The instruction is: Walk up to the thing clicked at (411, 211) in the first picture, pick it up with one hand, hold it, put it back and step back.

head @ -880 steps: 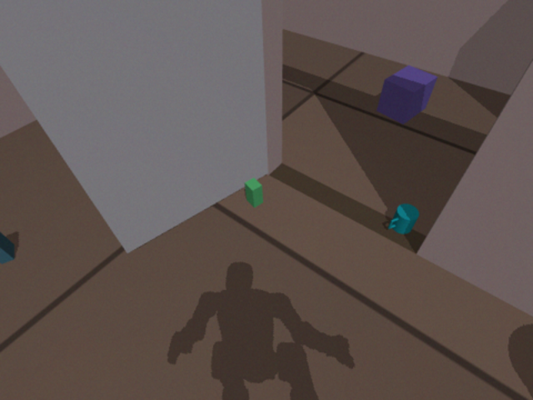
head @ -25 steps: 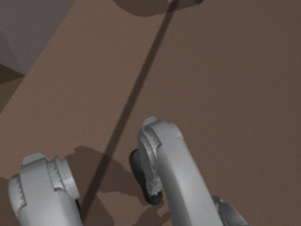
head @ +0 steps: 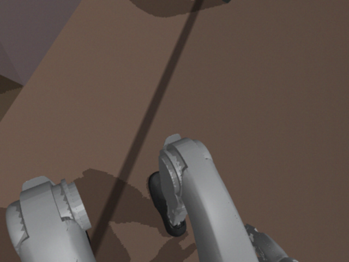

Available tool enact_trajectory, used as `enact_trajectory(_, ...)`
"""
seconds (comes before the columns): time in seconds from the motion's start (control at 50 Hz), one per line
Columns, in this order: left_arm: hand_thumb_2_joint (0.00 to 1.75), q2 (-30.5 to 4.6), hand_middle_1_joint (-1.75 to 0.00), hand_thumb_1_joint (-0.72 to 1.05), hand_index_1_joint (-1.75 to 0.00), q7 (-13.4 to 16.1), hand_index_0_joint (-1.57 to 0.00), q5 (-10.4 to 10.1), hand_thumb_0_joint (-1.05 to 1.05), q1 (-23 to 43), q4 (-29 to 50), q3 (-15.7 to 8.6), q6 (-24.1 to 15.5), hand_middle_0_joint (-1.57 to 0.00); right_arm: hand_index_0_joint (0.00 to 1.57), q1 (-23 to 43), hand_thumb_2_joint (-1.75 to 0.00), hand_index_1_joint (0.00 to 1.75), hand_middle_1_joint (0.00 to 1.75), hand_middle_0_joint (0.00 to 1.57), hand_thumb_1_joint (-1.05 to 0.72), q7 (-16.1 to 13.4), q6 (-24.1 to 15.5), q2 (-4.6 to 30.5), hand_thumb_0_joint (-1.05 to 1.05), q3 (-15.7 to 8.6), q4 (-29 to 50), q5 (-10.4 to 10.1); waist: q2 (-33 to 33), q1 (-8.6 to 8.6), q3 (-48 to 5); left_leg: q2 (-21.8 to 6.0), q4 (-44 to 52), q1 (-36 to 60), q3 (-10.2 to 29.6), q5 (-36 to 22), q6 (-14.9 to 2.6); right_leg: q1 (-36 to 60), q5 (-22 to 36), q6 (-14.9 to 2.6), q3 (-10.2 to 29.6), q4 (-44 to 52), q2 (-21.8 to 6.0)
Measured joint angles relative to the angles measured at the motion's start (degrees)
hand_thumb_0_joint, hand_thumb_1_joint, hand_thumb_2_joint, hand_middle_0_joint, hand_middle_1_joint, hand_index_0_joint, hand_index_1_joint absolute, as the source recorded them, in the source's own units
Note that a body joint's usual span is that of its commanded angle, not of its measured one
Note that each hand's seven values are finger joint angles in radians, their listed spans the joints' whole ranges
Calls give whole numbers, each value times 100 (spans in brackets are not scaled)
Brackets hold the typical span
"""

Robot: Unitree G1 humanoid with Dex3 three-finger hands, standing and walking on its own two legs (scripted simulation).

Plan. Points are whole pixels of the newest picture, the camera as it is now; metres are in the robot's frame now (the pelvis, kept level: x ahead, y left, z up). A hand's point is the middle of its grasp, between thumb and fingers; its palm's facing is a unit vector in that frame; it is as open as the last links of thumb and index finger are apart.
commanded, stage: close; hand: left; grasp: from above
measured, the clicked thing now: out of the picture +0.47 +0.35 -0.26
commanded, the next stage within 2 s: settle in 1.40 s
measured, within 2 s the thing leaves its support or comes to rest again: leaves its support in 1.98 s
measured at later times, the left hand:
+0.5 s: hand out of the picture +0.47 +0.36 -0.22, palm faces -0.44 -0.14 -0.89, open 12.5 cm
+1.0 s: hand out of the picture +0.47 +0.36 -0.22, palm faces -0.44 -0.14 -0.89, open 12.2 cm
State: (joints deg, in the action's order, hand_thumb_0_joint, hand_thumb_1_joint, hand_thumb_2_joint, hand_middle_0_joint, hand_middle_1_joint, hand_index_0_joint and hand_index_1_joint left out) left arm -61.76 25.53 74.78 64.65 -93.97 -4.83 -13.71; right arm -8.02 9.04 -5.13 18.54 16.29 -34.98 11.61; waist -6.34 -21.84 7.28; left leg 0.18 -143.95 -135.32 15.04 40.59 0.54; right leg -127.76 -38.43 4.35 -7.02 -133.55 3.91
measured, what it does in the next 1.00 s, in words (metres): stands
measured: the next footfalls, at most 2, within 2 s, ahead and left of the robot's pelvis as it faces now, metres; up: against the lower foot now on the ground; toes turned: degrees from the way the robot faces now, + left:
none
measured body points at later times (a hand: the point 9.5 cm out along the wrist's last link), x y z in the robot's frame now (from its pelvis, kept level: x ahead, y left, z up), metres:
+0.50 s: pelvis +0.00 +0.00 +0.00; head +0.28 +0.13 +0.32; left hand +0.49 +0.37 -0.17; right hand +0.05 -0.25 -0.06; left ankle +0.06 +0.13 -0.28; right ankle +0.12 -0.13 -0.28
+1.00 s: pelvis +0.00 +0.00 +0.00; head +0.27 +0.13 +0.33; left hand +0.49 +0.37 -0.17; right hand +0.05 -0.26 -0.06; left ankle +0.06 +0.13 -0.28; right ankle +0.12 -0.13 -0.28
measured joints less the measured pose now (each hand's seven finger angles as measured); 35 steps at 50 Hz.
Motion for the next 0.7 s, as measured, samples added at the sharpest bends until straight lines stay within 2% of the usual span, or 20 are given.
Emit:
enact_trajectory(0.28,102,-111,-121,-36,-117,175,-14,2,0,134,-218,72,10,-14,20,97,-89,30,29,21,-90,1,-123,-7,-1,91,62,17,-29,-41,56,-20,-37,-14,12,-18,-18,-14,41,10,-9,-11,22)
enact_trajectory(0.6,100,-185,-121,-32,-117,80,-19,-98,0,152,-185,69,42,-21,20,96,-90,30,29,21,-90,-12,-107,41,0,163,69,20,-34,-58,128,-25,-39,22,33,-5,-11,21,46,45,-25,0,20)
enact_trajectory(0.7,99,-220,-121,-31,-116,66,-19,-101,0,174,-210,87,19,-23,20,94,-90,30,29,21,-90,-37,-83,58,-1,172,97,22,-49,-65,141,-24,-45,21,50,-24,-5,22,65,-3,-45,2,21)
